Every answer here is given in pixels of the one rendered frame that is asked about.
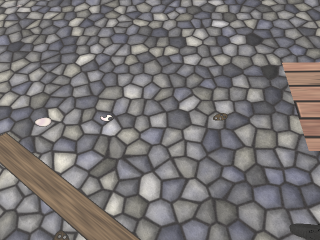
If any robot right hand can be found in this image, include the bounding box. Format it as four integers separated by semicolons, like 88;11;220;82
289;223;320;240

